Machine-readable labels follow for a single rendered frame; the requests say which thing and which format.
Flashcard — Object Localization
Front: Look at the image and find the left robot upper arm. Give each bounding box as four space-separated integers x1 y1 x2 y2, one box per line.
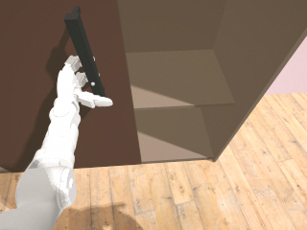
0 166 77 230

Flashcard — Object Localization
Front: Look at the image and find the robot left forearm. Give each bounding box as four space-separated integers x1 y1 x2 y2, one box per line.
15 96 81 207

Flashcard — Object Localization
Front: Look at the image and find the robot left hand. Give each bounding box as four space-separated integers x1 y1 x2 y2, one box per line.
57 56 113 108

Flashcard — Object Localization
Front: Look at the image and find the wardrobe door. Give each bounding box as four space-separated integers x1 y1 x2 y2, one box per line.
0 0 142 173

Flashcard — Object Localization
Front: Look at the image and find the handle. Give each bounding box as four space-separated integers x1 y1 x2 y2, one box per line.
63 6 106 98

